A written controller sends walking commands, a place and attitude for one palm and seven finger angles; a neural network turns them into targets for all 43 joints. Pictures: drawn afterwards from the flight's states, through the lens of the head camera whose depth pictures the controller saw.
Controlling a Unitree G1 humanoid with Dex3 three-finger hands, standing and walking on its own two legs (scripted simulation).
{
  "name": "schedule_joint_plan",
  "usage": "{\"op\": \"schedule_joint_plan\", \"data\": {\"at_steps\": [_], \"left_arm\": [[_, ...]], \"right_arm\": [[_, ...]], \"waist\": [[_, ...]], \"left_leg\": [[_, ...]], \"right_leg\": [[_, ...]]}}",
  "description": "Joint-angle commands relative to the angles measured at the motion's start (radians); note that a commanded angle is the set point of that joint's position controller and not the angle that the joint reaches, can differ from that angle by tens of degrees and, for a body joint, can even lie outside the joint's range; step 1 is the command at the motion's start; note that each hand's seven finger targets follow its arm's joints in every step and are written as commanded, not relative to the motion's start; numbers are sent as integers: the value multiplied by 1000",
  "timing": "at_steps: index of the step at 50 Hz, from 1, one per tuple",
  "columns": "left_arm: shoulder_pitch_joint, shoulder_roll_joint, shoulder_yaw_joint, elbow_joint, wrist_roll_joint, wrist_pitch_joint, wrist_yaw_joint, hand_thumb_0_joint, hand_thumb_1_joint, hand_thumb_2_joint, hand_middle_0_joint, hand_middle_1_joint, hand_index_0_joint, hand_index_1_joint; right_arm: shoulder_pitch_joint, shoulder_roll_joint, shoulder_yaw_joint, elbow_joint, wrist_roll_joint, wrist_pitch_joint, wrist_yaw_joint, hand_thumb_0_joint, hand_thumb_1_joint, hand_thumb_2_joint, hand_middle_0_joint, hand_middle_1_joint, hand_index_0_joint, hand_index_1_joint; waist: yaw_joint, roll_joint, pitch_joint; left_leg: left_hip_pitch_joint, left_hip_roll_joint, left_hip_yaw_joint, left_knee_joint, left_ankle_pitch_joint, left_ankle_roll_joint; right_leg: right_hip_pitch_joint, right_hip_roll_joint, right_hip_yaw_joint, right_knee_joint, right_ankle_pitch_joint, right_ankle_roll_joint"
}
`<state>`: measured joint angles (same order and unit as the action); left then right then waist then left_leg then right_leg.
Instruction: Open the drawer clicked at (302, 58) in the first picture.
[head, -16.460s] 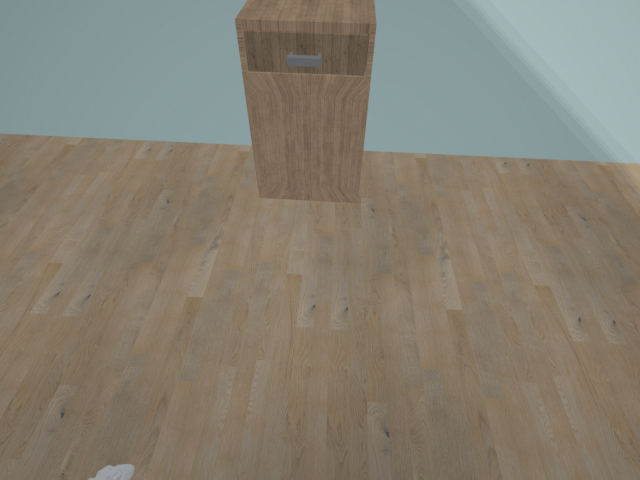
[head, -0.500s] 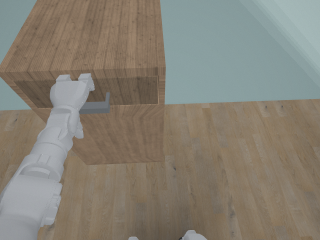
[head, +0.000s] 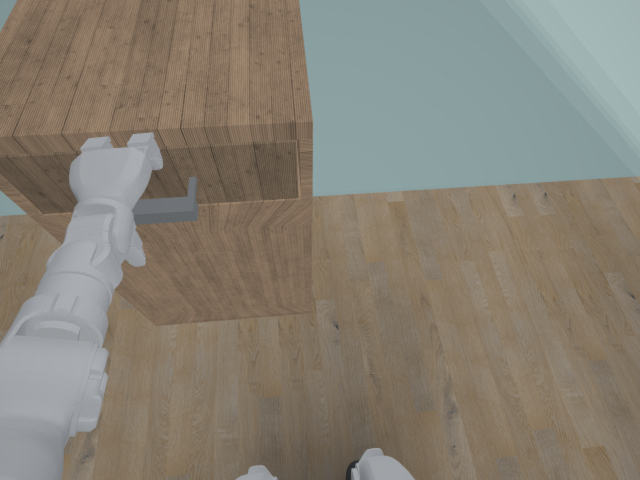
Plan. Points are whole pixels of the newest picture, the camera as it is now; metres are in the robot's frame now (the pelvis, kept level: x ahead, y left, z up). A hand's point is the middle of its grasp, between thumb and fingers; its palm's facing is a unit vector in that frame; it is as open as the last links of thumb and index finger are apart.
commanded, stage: move the hooked fingers above the handle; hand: left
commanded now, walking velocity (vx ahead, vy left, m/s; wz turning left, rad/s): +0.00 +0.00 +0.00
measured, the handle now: (157, 198) +0.53 +0.22 -0.04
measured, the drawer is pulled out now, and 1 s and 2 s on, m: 0.00 0.00 0.00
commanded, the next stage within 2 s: none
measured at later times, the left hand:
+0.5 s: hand (132, 198) +0.48 +0.23 +0.02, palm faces -0.04 -0.01 -1.00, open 13.7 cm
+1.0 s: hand (123, 201) +0.48 +0.24 +0.02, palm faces -0.07 +0.03 -1.00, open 13.8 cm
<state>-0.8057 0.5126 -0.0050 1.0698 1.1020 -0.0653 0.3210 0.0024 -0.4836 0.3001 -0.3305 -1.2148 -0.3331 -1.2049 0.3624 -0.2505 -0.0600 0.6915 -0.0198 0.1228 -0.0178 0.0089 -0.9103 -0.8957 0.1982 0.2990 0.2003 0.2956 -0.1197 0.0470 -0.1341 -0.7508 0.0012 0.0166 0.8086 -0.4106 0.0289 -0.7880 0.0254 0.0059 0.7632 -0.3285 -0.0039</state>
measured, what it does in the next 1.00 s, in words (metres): stands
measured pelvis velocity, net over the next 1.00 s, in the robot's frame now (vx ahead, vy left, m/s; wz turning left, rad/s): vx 0.00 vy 0.00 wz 0.01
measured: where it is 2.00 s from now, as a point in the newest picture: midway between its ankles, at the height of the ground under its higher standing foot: outside the picture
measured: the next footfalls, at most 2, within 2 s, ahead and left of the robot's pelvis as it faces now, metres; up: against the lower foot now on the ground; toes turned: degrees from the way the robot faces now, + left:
none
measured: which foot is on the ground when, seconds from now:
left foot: down 0.00-1.00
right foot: down 0.00-1.00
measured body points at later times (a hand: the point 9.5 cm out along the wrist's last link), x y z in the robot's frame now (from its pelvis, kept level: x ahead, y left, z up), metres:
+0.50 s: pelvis +0.00 +0.01 +0.00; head +0.11 +0.00 +0.44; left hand +0.48 +0.23 +0.08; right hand +0.02 -0.26 -0.13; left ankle -0.03 +0.10 -0.70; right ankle +0.01 -0.12 -0.70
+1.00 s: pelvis +0.00 +0.00 +0.00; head +0.11 -0.01 +0.44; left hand +0.48 +0.24 +0.08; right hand +0.03 -0.28 -0.13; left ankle -0.03 +0.10 -0.70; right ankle +0.01 -0.12 -0.70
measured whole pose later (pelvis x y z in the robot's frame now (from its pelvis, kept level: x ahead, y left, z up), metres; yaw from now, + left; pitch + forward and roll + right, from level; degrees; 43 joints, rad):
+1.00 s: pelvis +0.00 +0.00 +0.00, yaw +0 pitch +20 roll -1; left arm -0.82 0.50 -0.03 1.08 1.10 -0.01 0.35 0.00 -0.48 0.30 -0.32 -1.20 -0.32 -1.20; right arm 0.33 -0.26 -0.06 0.68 -0.02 0.12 -0.01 0.01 -0.91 -0.90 0.20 0.30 0.20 0.30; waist -0.11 0.05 -0.13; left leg -0.74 0.00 0.01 0.80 -0.41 0.03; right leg -0.78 0.02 0.00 0.76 -0.33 -0.01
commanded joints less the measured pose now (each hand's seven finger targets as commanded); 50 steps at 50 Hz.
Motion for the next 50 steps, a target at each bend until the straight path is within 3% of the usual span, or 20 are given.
{"op": "schedule_joint_plan", "data": {"at_steps": [1, 3, 5, 6, 7, 9, 13, 18, 19, 22, 27, 31, 33, 37, 40, 43, 44, 46, 49, 50], "left_arm": [[-418, 198, 1, -174, -18, -33, 6, 0, -500, 300, -300, -1200, -300, -1200], [-458, 152, -40, -180, -16, -48, 3, 0, -500, 300, -300, -1200, -300, -1200], [-431, 206, 4, -152, -9, -47, 8, 0, -500, 300, -300, -1200, -300, -1200], [-445, 178, -18, -155, -10, -47, 12, 0, -500, 300, -300, -1200, -300, -1200], [-474, 201, 6, -161, -8, -52, 19, 0, -500, 300, -300, -1200, -300, -1200], [-469, 245, 45, -177, 5, -56, 37, 0, -500, 300, -300, -1200, -300, -1200], [-477, 253, 68, -214, 11, -44, 77, 0, -500, 300, -300, -1200, -300, -1200], [-462, 260, 79, -213, 8, 3, 98, 0, -500, 300, -300, -1200, -300, -1200], [-448, 285, 98, -217, 6, 10, 96, 0, -500, 300, -300, -1200, -300, -1200], [-439, 257, 70, -205, -3, 19, 75, 0, -500, 300, -300, -1200, -300, -1200], [-415, 147, -15, -215, -18, -2, 23, 0, -500, 300, -300, -1200, -300, -1200], [-374, 119, -33, -202, -20, -29, 2, 0, -500, 300, -300, -1200, -300, -1200], [-404, 113, -34, -235, -16, -51, 13, 0, -500, 300, -300, -1200, -300, -1200], [-431, 215, 57, -268, 2, -61, 71, 0, -500, 300, -300, -1200, -300, -1200], [-384, 295, 116, -222, 9, -21, 111, 0, -500, 300, -300, -1200, -300, -1200], [-419, 262, 72, -182, 21, 26, 124, 0, -500, 300, -300, -1200, -300, -1200], [-411, 290, 90, -177, 20, 39, 118, 0, -500, 300, -300, -1200, -300, -1200], [-430, 223, 23, -161, 6, 57, 86, 0, -500, 300, -300, -1200, -300, -1200], [-432, 135, -43, -188, -28, 30, 18, 0, -500, 300, -300, -1200, -300, -1200], [-439, 146, -38, -205, -36, 14, -4, 0, -500, 300, -300, -1200, -300, -1200]], "right_arm": [[130, -168, -57, -54, 7, -14, -26, 0, -900, -900, 200, 300, 200, 300], [134, -165, -56, -49, 7, -19, -24, 0, -900, -900, 200, 300, 200, 300], [131, -171, -51, -51, 8, -18, -23, 0, -900, -900, 200, 300, 200, 300], [130, -167, -50, -56, 6, -19, -22, 0, -900, -900, 200, 300, 200, 300], [133, -167, -50, -54, 4, -20, -21, 0, -900, -900, 200, 300, 200, 300], [134, -169, -51, -58, -1, -22, -17, 0, -900, -900, 200, 300, 200, 300], [133, -169, -53, -64, -13, -18, -6, 0, -900, -900, 200, 300, 200, 300], [129, -174, -56, -64, -11, -8, 0, 0, -900, -900, 200, 300, 200, 300], [126, -176, -54, -63, -9, -5, -1, 0, -900, -900, 200, 300, 200, 300], [115, -174, -53, -65, -6, 0, -6, 0, -900, -900, 200, 300, 200, 300], [120, -165, -59, -64, 1, -3, -9, 0, -900, -900, 200, 300, 200, 300], [121, -161, -59, -61, 5, -2, -11, 0, -900, -900, 200, 300, 200, 300], [119, -158, -61, -61, 1, -5, -9, 0, -900, -900, 200, 300, 200, 300], [108, -161, -55, -62, -11, -5, -5, 0, -900, -900, 200, 300, 200, 300], [85, -164, -43, -69, -10, 2, -3, 0, -900, -900, 200, 300, 200, 300], [83, -167, -44, -69, -3, -2, -4, 0, -900, -900, 200, 300, 200, 300], [86, -172, -47, -66, -2, -4, -5, 0, -900, -900, 200, 300, 200, 300], [97, -170, -51, -68, 5, -6, -11, 0, -900, -900, 200, 300, 200, 300], [115, -166, -63, -64, 10, -14, -17, 0, -900, -900, 200, 300, 200, 300], [119, -167, -62, -61, 10, -15, -23, 0, -900, -900, 200, 300, 200, 300]], "waist": [[-29, -14, -393], [-39, 15, -362], [-24, 11, -336], [-31, 12, -343], [-29, 24, -348], [-13, 41, -400], [2, 94, -484], [-1, 32, -500], [13, 34, -511], [2, 18, -470], [-13, 13, -429], [-10, -13, -359], [-9, 26, -368], [20, 61, -418], [39, 27, -413], [13, 13, -406], [19, 0, -432], [-12, -1, -448], [-30, -12, -474], [-32, -21, -465]], "left_leg": [[235, -21, -7, -68, 391, 22], [246, -18, -15, -71, 375, 19], [220, -19, -16, -72, 350, 18], [221, -22, -17, -68, 345, 18], [220, -21, -19, -61, 360, 18], [227, -22, -21, -46, 394, 15], [274, -16, -29, -20, 512, 4], [267, -15, -20, -23, 530, 8], [268, -15, -21, -29, 532, 7], [263, -14, -17, -45, 516, 11], [315, -6, -22, -65, 514, 12], [295, -6, -28, -76, 465, 12], [310, -6, -32, -74, 469, 9], [285, -13, -29, -60, 495, 3], [203, -27, -7, -59, 437, 9], [182, -30, 0, -66, 400, 11], [190, -29, 5, -63, 406, 14], [222, -26, 7, -64, 409, 15], [293, -20, 0, -62, 439, 19], [297, -17, -3, -64, 437, 21]], "right_leg": [[263, 23, -15, -81, 307, -29], [212, 24, -21, -83, 265, -32], [201, 25, -23, -76, 238, -37], [194, 26, -23, -75, 233, -37], [187, 25, -25, -66, 239, -40], [197, 26, -24, -42, 264, -41], [191, 30, -34, -7, 322, -41], [245, 30, -34, -18, 363, -33], [263, 29, -32, -16, 367, -34], [273, 26, -30, -38, 365, -34], [253, 28, -32, -70, 334, -35], [225, 30, -35, -79, 291, -37], [204, 28, -36, -72, 279, -40], [225, 27, -35, -40, 302, -47], [280, 26, -25, -32, 320, -42], [283, 23, -26, -42, 311, -37], [302, 22, -20, -44, 327, -35], [301, 22, -19, -60, 339, -30], [304, 23, -13, -82, 357, -24], [302, 22, -12, -85, 355, -23]]}}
